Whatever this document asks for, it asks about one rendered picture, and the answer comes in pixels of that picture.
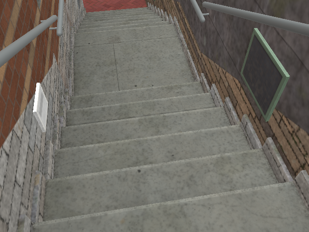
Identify stairs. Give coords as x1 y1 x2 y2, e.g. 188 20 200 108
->
76 7 170 34
32 81 309 232

